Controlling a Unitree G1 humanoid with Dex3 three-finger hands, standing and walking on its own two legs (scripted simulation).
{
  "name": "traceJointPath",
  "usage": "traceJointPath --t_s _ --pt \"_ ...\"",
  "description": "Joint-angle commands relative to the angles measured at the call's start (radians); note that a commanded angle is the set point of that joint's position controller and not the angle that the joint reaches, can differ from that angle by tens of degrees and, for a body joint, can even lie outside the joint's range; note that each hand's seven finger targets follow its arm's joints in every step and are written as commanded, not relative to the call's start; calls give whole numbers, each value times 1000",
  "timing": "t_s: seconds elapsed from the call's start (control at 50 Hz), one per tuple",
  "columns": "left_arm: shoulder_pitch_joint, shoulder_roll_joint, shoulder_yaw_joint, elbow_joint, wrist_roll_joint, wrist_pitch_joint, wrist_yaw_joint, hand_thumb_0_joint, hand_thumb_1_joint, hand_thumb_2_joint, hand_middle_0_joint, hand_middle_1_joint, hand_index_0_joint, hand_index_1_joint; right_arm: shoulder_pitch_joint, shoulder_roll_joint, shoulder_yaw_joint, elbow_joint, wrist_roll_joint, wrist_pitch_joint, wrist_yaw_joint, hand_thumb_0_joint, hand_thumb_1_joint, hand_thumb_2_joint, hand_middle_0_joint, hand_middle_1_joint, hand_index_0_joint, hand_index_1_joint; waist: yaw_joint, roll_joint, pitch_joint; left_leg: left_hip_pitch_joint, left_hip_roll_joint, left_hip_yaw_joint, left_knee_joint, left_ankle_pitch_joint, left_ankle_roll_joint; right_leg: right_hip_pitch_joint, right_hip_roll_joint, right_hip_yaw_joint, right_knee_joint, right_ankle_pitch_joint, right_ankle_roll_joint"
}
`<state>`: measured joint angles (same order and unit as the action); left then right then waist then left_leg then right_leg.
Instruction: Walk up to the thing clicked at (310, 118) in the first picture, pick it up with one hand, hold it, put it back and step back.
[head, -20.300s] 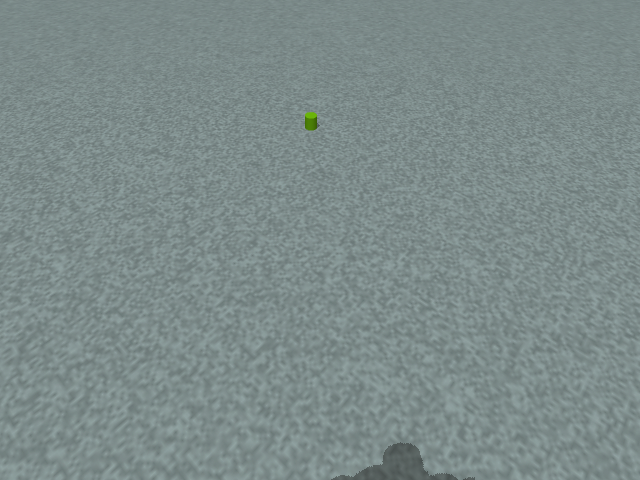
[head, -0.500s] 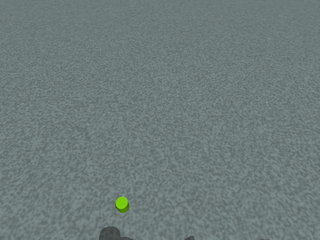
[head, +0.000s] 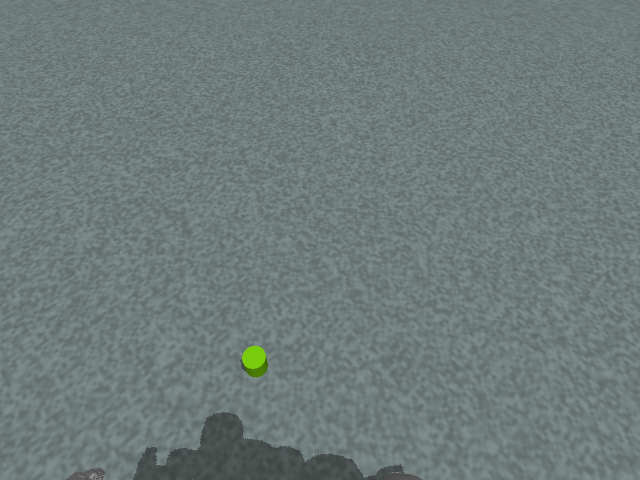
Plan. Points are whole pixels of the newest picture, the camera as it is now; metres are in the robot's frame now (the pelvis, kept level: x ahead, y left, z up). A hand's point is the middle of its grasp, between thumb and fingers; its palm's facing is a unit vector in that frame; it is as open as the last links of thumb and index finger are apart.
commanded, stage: walk up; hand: left
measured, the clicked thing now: (255, 361) +0.52 +0.18 -0.71
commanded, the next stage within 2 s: stand in 1.26 s
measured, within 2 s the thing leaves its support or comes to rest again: neither
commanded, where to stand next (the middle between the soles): +0.12 -0.03 m, yaw -5 degrees
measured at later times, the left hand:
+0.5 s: hand out of the picture +0.15 +0.22 -0.13, palm faces -0.05 -0.94 -0.35, open 7.4 cm
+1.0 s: hand out of the picture +0.10 +0.23 -0.13, palm faces -0.05 -0.94 -0.33, open 7.4 cm
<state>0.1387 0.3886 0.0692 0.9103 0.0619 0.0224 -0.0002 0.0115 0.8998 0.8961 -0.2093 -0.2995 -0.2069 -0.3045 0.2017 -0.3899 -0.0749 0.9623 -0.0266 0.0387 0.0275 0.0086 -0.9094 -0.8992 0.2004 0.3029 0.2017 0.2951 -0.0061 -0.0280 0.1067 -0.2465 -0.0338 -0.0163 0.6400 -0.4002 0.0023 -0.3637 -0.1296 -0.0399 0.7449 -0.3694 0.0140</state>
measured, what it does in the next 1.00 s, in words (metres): steps on the spot: right foot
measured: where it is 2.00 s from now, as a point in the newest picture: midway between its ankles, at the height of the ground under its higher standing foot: outside the picture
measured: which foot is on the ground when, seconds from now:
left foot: down 0.00-1.00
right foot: down 0.00-0.00, up 0.02-0.28, down 0.30-1.00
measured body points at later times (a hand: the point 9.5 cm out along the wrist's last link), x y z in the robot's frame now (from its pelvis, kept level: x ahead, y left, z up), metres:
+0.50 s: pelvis +0.02 -0.02 +0.01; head +0.06 -0.03 +0.46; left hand +0.15 +0.27 -0.10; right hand +0.10 -0.33 -0.12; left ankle +0.00 +0.11 -0.69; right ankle +0.09 -0.14 -0.72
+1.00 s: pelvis +0.01 -0.02 +0.02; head +0.03 -0.03 +0.47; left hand +0.10 +0.28 -0.11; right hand +0.10 -0.33 -0.10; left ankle +0.02 +0.11 -0.72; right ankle +0.05 -0.14 -0.72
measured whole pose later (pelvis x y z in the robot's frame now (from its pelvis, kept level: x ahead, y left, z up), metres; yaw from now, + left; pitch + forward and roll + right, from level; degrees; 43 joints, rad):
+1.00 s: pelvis +0.01 -0.02 +0.02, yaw -3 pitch -2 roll +0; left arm 0.11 0.34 0.02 1.08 0.01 0.01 -0.02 0.01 0.90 0.90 -0.21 -0.30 -0.20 -0.30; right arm 0.10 -0.37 -0.01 1.05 -0.01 -0.01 0.01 0.01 -0.91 -0.90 0.20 0.30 0.20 0.30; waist 0.01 0.01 0.08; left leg -0.16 0.02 0.01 0.46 -0.25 -0.01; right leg -0.23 0.00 0.02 0.46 -0.19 0.00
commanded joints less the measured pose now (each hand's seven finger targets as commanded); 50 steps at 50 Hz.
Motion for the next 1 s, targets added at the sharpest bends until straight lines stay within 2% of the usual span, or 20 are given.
traceJointPath --t_s 0.0,0.02,0.08,0.16,0.26,0.28,0.3,0.32,0.34,0.4,0.54,0.56,0.58,0.6,0.62,0.66,0.74,0.76,0.82,0.98 --pt "76 178 38 -71 -29 -12 14 0 900 900 -200 -300 -200 -300 7 -355 -71 -109 -30 -81 -32 0 -900 -900 200 300 200 300 8 130 -98 212 393 -575 -345 141 212 -266 109 105 249 -208 -24" --pt "-41 222 40 -84 -24 -25 16 0 900 900 -200 -300 -200 -300 35 -389 -81 -85 -9 -83 -30 0 -900 -900 200 300 200 300 -35 181 -28 62 437 -628 -390 81 277 -207 69 150 233 -214 -33" --pt "-14 204 46 -75 -50 -39 -5 0 900 900 -200 -300 -200 -300 10 -253 -42 -97 -14 -107 -38 0 -900 -900 200 300 200 300 -2 151 20 188 251 -258 -291 472 171 -220 88 158 158 -66 -39" --pt "-29 165 30 -79 -47 -36 -13 0 900 900 -200 -300 -200 -300 58 -244 -41 -96 4 -108 -47 0 -900 -900 200 300 200 300 -29 175 -28 145 256 -160 -243 657 168 -73 94 63 26 1 -38" --pt "50 138 27 -22 -53 -40 -3 0 900 900 -200 -300 -200 -300 -3 -206 -21 -127 27 -73 -52 0 -900 -900 200 300 200 300 24 170 -101 15 177 -55 -53 665 102 234 143 -9 -274 243 -65" --pt "77 183 36 -13 -48 -46 2 0 900 900 -200 -300 -200 -300 13 -174 -10 -129 43 -69 -52 0 -900 -900 200 300 200 300 40 77 -140 -15 142 -37 36 603 67 323 95 51 -304 410 -87" --pt "107 245 53 -16 -42 -52 7 0 900 900 -200 -300 -200 -300 31 -145 0 -140 53 -68 -54 0 -900 -900 200 300 200 300 50 -82 -203 -92 72 -7 198 385 28 393 -62 259 -317 575 -152" --pt "58 245 42 -36 -56 -53 6 0 900 900 -200 -300 -200 -300 59 -127 11 -125 50 -52 -59 0 -900 -900 200 300 200 300 29 -140 -221 -100 3 5 249 -124 22 330 -197 431 -389 467 -237" --pt "-13 256 39 -54 -45 -49 4 0 900 900 -200 -300 -200 -300 83 -157 0 -96 39 -40 -66 0 -900 -900 200 300 200 300 5 -161 -189 -26 39 -39 264 -263 19 193 -231 484 -399 324 -279" --pt "-72 213 24 -57 -39 -36 6 0 900 900 -200 -300 -200 -300 50 -178 0 -59 32 -45 -51 0 -900 -900 200 300 200 300 -3 -135 -112 -41 42 -39 184 -208 22 125 -115 302 -399 234 -202" --pt "-96 198 21 -49 -61 -13 0 0 900 900 -200 -300 -200 -300 73 -176 -2 -1 7 -60 -54 0 -900 -900 200 300 200 300 -16 -88 -170 97 56 -27 -210 197 16 90 -61 217 -257 340 -127" --pt "-89 170 14 -53 -70 -11 -2 0 900 900 -200 -300 -200 -300 42 -222 -14 -17 -3 -66 -58 0 -900 -900 200 300 200 300 -10 -1 -170 79 166 -172 -264 245 53 58 -15 192 -192 319 -89" --pt "-79 149 10 -41 -77 -5 -4 0 900 900 -200 -300 -200 -300 -45 -271 -21 -38 -1 -70 -55 0 -900 -900 200 300 200 300 23 87 -111 21 255 -283 -317 239 108 15 90 130 -154 142 -50" --pt "-94 179 23 -20 -70 1 1 0 900 900 -200 -300 -200 -300 -108 -301 -24 -42 6 -69 -49 0 -900 -900 200 300 200 300 24 165 -83 -108 316 -298 -318 237 176 118 123 75 -65 -32 -42" --pt "-72 184 28 -2 -64 5 -1 0 900 900 -200 -300 -200 -300 -145 -281 -24 -48 1 -70 -47 0 -900 -900 200 300 200 300 38 173 -64 -147 320 -281 -309 257 197 157 119 85 -11 -56 -43" --pt "-57 173 29 6 -61 1 -11 0 900 900 -200 -300 -200 -300 -147 -248 -16 -58 4 -71 -47 0 -900 -900 200 300 200 300 46 179 -75 -71 264 -175 -254 360 161 125 126 79 -65 -3 -58" --pt "-49 184 22 27 -57 -25 -7 0 900 900 -200 -300 -200 -300 -124 -195 -2 -52 24 -69 -45 0 -900 -900 200 300 200 300 30 112 -188 32 147 -65 -105 424 57 240 41 136 -232 481 -82" --pt "-53 185 18 34 -56 -33 -3 0 900 900 -200 -300 -200 -300 -109 -170 7 -52 26 -67 -46 0 -900 -900 200 300 200 300 18 82 -211 29 132 -59 -111 345 44 263 10 177 -253 484 -95" --pt "-120 188 -3 37 -56 -35 -9 0 900 900 -200 -300 -200 -300 -110 -170 8 -12 18 -57 -40 0 -900 -900 200 300 200 300 -4 6 -141 92 114 -60 -205 56 32 98 -26 258 -367 151 -100" --pt "-108 178 -10 104 -60 -50 -8 0 900 900 -200 -300 -200 -300 -125 -180 22 51 19 -73 -28 0 -900 -900 200 300 200 300 3 -37 -146 134 142 -62 -301 206 29 175 2 210 -439 235 -57"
